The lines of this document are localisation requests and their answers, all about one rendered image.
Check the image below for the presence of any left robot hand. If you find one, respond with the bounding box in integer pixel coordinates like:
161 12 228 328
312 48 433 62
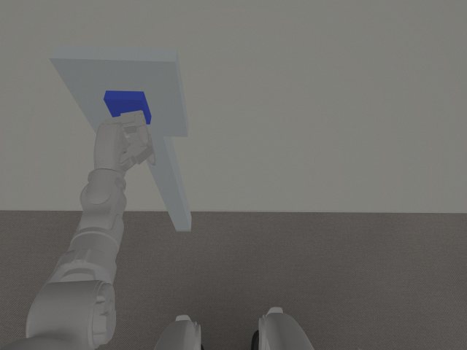
93 110 156 178

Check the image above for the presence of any panel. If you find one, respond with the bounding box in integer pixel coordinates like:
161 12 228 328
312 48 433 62
49 45 192 231

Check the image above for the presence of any left robot thigh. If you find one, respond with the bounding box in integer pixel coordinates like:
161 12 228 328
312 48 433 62
154 320 201 350

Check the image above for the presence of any button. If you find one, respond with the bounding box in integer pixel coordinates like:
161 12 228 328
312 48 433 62
104 90 152 125

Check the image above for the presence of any left robot shin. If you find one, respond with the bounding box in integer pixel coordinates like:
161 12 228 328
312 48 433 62
175 315 191 321

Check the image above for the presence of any robot left upper arm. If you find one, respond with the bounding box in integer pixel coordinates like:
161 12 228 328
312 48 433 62
0 280 116 350

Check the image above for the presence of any left robot forearm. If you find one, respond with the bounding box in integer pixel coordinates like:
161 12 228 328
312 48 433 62
26 168 127 338

